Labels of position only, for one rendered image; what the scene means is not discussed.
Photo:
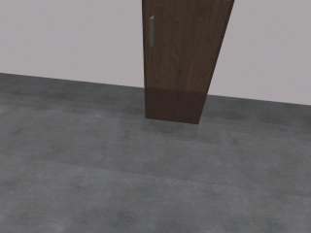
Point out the cupboard door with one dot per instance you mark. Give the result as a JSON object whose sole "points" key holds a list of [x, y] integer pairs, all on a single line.
{"points": [[187, 34]]}

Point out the handle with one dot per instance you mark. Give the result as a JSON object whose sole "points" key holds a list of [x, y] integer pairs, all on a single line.
{"points": [[152, 27]]}

